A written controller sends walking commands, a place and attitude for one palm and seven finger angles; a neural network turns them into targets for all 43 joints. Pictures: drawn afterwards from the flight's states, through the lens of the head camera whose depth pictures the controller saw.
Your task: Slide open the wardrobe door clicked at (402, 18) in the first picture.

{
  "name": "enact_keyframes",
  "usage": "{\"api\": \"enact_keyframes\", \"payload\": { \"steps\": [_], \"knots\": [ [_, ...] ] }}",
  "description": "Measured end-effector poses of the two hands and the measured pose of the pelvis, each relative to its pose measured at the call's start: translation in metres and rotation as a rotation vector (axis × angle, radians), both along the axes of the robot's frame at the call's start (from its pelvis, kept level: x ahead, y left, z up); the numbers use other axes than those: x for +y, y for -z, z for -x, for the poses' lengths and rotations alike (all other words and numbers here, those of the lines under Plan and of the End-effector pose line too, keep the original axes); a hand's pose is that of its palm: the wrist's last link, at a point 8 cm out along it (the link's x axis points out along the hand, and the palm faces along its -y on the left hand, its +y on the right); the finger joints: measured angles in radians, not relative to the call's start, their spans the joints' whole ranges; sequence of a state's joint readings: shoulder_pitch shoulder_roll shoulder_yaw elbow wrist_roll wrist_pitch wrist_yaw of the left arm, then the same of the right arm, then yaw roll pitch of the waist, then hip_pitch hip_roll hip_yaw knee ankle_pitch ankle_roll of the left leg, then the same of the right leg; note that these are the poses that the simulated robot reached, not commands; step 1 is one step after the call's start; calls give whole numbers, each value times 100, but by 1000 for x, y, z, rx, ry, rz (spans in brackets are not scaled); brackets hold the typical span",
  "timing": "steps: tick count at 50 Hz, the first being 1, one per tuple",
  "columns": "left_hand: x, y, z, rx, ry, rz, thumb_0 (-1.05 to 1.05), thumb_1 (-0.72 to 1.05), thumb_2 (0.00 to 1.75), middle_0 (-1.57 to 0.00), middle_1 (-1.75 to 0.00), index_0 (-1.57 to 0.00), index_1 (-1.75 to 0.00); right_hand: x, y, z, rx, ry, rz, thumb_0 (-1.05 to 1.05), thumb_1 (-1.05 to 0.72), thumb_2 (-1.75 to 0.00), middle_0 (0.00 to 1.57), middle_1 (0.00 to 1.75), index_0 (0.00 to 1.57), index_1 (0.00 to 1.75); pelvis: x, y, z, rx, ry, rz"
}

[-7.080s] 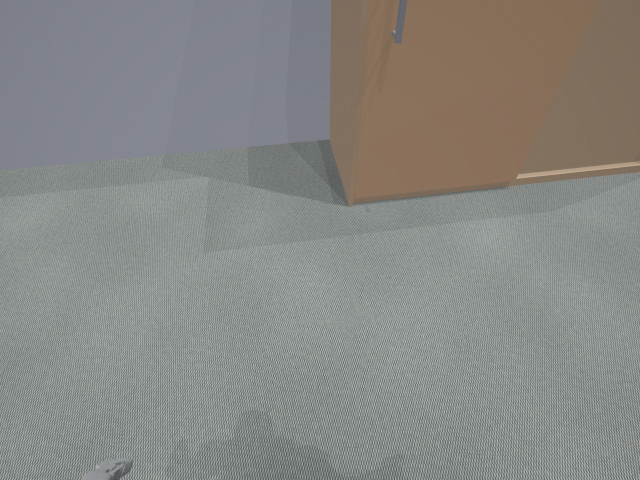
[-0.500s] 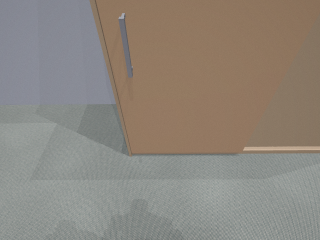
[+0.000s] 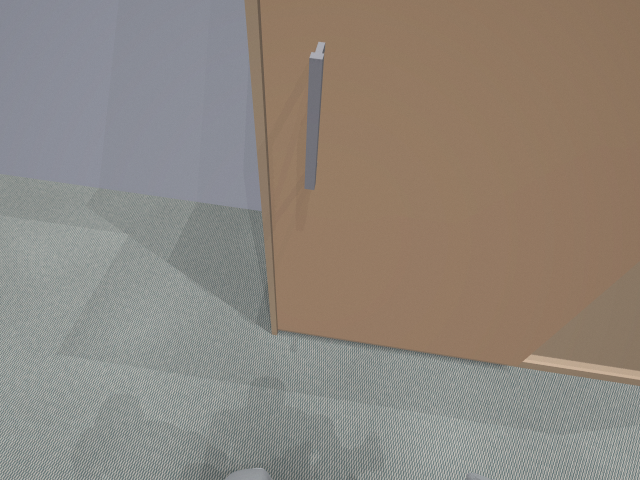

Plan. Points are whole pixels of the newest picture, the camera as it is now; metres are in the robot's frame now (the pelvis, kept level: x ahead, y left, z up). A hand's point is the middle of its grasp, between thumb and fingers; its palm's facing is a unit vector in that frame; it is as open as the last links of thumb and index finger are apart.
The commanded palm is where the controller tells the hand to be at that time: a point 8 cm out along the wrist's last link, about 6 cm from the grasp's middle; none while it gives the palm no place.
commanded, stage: take the last steps up to it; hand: left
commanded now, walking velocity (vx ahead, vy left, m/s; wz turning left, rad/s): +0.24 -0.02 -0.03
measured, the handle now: (314, 123) +0.61 +0.09 +0.11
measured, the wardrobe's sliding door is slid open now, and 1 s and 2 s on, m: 0.00 0.00 0.00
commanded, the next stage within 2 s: come to a stop and stand still in 0.24 s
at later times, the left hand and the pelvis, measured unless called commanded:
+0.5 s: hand (241, 399) +0.25 +0.15 -0.15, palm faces -0.04 -0.97 -0.22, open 7.4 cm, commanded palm none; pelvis +0.15 -0.02 +0.01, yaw -1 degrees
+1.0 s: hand (170, 470) +0.14 +0.22 -0.16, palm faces +0.05 -0.97 -0.23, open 7.4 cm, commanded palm none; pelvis +0.12 +0.03 +0.02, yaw -1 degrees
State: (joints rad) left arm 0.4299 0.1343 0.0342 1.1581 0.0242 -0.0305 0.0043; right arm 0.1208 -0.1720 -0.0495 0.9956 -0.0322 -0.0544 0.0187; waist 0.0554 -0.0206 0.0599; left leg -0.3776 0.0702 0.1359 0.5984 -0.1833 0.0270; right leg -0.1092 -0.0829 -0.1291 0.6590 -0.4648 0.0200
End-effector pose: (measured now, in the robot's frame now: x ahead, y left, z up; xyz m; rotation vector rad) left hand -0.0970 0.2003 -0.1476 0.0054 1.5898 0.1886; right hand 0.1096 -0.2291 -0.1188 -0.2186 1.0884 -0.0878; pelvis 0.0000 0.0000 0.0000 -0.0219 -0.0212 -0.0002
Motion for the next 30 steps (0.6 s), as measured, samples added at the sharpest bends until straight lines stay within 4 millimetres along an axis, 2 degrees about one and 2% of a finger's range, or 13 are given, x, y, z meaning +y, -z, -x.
{"api": "enact_keyframes", "payload": {
  "steps": [2,5,11,15,20,22,24,27,30],
  "knots": [
    [10,-1,-19,5,18,-3,0,91,90,-20,-30,-20,-30,9,-1,-9,-9,14,-4,0,-91,-90,20,30,20,30,6,-2,-11,-5,13,-5],
    [26,-7,-64,-49,52,-21,1,91,90,-20,-30,-20,-30,19,-4,-7,22,60,-15,0,-91,-90,20,30,20,30,12,-10,-29,-1,18,-13],
    [44,-22,-171,-225,106,-73,1,92,90,-20,-30,-19,-30,7,-5,7,128,127,8,-2,-95,-90,20,30,20,30,14,-20,-66,18,18,-29],
    [40,-30,-237,-314,147,-94,0,92,90,-20,-30,-19,-30,5,2,22,234,160,-17,-1,-93,-90,20,30,20,30,7,-20,-91,18,19,-40],
    [19,-32,-307,-395,211,-116,0,92,90,-20,-30,-19,-30,1,20,33,351,210,-71,0,-92,-90,20,30,20,30,-12,-11,-125,8,24,-53],
    [8,-28,-325,-416,222,-126,0,91,90,-20,-30,-19,-30,-2,30,32,388,220,-88,0,-91,-90,20,30,20,30,-19,-4,-137,6,24,-44],
    [-2,-29,-334,-417,228,-119,0,91,90,-20,-30,-19,-30,-3,32,25,413,225,-94,0,-91,-90,20,30,20,30,-22,-5,-144,6,14,-28],
    [-11,-30,-339,-404,216,-109,0,91,90,-20,-30,-20,-30,-5,30,8,413,217,-89,0,-91,-90,20,30,20,30,-24,-8,-148,7,7,-33],
    [-7,-31,-339,-403,177,-120,-1,93,90,-20,-30,-20,-30,-8,27,-15,382,189,-75,1,-91,-90,20,30,20,30,-21,-11,-146,8,0,-39]
  ]
}}
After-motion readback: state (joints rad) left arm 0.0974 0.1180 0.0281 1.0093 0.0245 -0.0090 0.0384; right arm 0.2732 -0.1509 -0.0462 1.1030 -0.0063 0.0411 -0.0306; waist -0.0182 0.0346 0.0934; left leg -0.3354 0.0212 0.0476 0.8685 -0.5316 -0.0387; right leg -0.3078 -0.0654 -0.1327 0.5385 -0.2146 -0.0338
